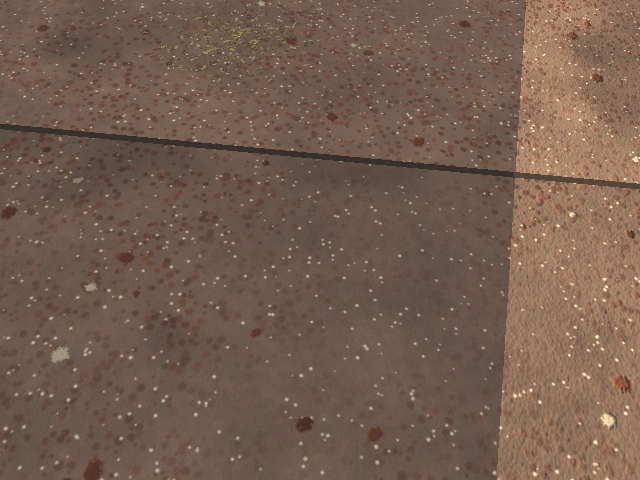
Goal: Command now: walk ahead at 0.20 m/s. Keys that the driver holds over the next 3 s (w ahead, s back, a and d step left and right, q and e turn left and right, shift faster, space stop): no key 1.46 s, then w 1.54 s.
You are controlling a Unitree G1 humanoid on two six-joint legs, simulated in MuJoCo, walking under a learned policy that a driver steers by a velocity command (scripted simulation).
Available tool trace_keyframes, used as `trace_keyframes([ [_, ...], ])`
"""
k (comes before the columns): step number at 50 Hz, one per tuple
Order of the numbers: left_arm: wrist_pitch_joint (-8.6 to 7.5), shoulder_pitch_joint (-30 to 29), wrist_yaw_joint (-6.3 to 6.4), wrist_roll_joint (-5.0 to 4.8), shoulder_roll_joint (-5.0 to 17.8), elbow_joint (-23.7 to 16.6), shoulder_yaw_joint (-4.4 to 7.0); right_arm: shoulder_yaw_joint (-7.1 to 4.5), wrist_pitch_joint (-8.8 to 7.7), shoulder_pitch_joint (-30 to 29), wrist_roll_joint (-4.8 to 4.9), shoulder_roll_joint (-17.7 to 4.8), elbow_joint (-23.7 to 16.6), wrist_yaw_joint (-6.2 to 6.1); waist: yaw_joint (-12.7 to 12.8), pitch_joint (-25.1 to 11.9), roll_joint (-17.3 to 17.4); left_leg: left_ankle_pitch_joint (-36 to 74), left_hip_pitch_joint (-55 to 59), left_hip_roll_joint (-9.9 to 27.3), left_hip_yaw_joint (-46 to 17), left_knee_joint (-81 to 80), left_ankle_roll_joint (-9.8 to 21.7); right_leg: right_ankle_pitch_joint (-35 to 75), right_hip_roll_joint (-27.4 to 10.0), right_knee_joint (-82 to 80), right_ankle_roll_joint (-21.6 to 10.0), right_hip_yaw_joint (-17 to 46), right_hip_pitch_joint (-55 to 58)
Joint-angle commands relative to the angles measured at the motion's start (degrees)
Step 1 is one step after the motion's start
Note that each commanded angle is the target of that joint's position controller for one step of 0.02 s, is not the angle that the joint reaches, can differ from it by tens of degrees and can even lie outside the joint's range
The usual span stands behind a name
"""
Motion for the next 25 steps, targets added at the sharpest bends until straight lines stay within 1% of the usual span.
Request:
trace_keyframes([
  [1,1.59,6.2,0.84,0.57,2.7,-0.9,0.94,-1.07,-0.99,0.5,-0.96,-5.4,-1.1,-0.02,2.0,-10.7,6.3,36.5,9.1,14.4,-10.8,-10.0,10.4,4.7,-4.2,-4.0,0.6,1.5,0.3],
  [2,2.1,6.2,1.06,0.79,1.9,-0.9,0.77,-1.05,-1.2,-0.3,-1.04,-5.7,-0.6,-0.07,2.7,-10.5,6.7,37.0,7.2,13.9,-9.1,-10.8,10.8,6.1,-4.2,-7.9,1.0,1.2,1.9],
  [3,2.43,5.2,1.3,1.05,1.7,-1.3,0.69,-1.09,-1.21,-1.1,-1.02,-6.3,-0.2,-0.31,3.1,-10.5,7.2,36.7,6.2,13.5,-7.9,-11.2,10.9,7.6,-4.1,-12.2,1.3,1.0,2.8],
  [5,2.92,2.4,1.47,1.46,1.7,-1.8,0.44,-1.22,-0.7,-1.5,-0.7,-7.3,0.8,-0.93,2.4,-11.0,7.8,31.8,5.6,12.7,-6.1,-11.9,10.2,12.7,-3.9,-19.8,1.4,0.4,5.4],
  [7,3.51,-0.2,1.45,1.3,2.8,-2.1,0.74,-1.26,0.07,-0.4,-0.56,-8.1,2.1,-1.35,1.2,-10.7,7.4,21.7,5.7,12.7,-6.7,-13.0,9.7,16.3,-3.5,-24.0,1.3,0.1,6.9],
  [9,3.94,-2.6,1.41,1.19,3.4,-2.4,1.02,-0.98,0.74,0.1,-0.49,-7.8,3.3,-1.54,0.5,-8.8,7.0,10.0,5.2,12.9,-8.1,-13.7,9.2,16.5,-3.3,-27.7,0.8,0.2,7.7],
  [10,3.96,-3.3,1.38,1.3,3.4,-2.4,1.09,-0.79,1.05,0.1,-0.27,-7.4,3.7,-1.6,0.5,-7.8,6.8,4.6,4.9,12.6,-8.7,-13.5,8.7,16.7,-3.1,-30.4,0.4,0.0,8.5],
  [11,3.81,-3.2,1.34,1.6,3.1,-2.2,1.11,-0.54,1.35,-0.4,0.18,-6.9,4.0,-1.67,1.2,-7.0,6.3,-1.0,4.2,11.7,-8.7,-12.6,7.6,18.6,-2.6,-34.7,-0.2,-0.7,10.8],
  [12,3.64,-3.3,1.33,2.12,3.2,-1.9,1.12,-0.13,1.56,0.4,0.5,-5.9,4.7,-1.69,1.5,-6.1,5.3,-5.2,3.7,10.0,-8.5,-11.3,5.7,21.8,-2.5,-39.5,-0.9,-0.8,13.1],
  [13,3.44,-3.4,1.45,2.53,4.6,-2.0,1.29,0.34,1.61,2.6,0.19,-4.7,5.5,-1.69,1.0,-5.6,3.2,-8.3,3.1,8.0,-8.0,-9.5,3.1,27.8,-4.9,-42.4,-1.7,1.8,15.4],
  [14,3.36,-4.1,1.73,2.14,7.9,-2.3,1.8,0.26,1.5,5.8,-0.59,-4.6,6.1,-1.66,-2.0,-5.6,-1.8,-11.7,1.9,4.2,-5.7,-6.5,0.8,34.2,-7.9,-41.6,-3.1,4.2,16.8],
  [15,3.45,-5.9,1.65,1.2,8.1,-1.5,1.95,0.37,1.75,8.4,-0.43,-3.7,6.6,-1.88,-4.4,-5.9,-7.1,-11.1,4.1,1.4,-3.0,-7.0,-0.7,26.0,-7.4,-41.7,-4.6,4.4,13.5],
  [16,3.34,-6.7,1.2,0.89,5.0,-1.4,1.5,0.36,2.25,5.5,-0.5,-4.7,6.5,-2.27,-2.4,-4.8,-5.4,-8.8,8.1,1.3,-2.0,-5.9,-1.6,19.2,-5.6,-43.2,-3.9,3.7,9.2],
  [17,3.06,-7.0,0.98,1.34,3.5,-1.0,1.03,0.14,2.79,3.7,-0.15,-5.4,6.3,-2.63,-1.9,-4.4,-4.2,-6.9,9.2,1.6,-2.0,-5.2,-1.5,19.0,-4.7,-43.6,-2.7,3.0,7.9],
  [18,2.72,-7.4,0.82,1.65,3.5,-0.7,0.89,0.13,3.25,3.3,0.02,-5.3,6.5,-2.93,-1.8,-4.5,-3.5,-4.8,9.7,2.0,-2.3,-4.8,-1.2,21.8,-4.0,-43.2,-1.9,2.3,8.4],
  [20,2.12,-6.8,0.82,1.38,4.0,0.4,0.94,0.04,3.62,3.7,-0.14,-5.6,7.0,-3.02,-1.6,-5.8,-2.8,-0.7,10.8,2.6,-2.7,-4.5,-0.9,27.0,-3.5,-41.7,-1.6,1.5,10.7],
  [22,2.04,-6.2,0.97,1.11,4.1,1.4,0.87,-0.02,3.57,3.3,0.16,-5.7,7.5,-2.95,-1.2,-6.7,-1.5,2.8,11.7,2.9,-2.8,-3.9,-0.8,30.5,-3.4,-40.7,-1.9,1.2,12.2],
  [25,2.25,-6.4,1.18,1.01,4.1,2.5,0.77,-0.13,3.78,3.1,0.43,-5.6,8.4,-2.95,-1.0,-7.1,-0.1,5.7,12.5,3.0,-2.6,-3.3,-1.0,32.7,-3.1,-40.0,-2.3,0.8,13.2],
])
Next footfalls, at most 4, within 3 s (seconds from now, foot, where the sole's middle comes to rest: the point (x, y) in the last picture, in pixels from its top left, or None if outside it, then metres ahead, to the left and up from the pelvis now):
0.26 right None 0.15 -0.15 -0.77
2.24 left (298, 406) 0.58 0.05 -0.77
2.80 right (402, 285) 0.90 -0.19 -0.77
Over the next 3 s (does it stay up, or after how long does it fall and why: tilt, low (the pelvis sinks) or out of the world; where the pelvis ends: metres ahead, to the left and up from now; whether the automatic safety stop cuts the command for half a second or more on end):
stays up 0.83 -0.11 0.01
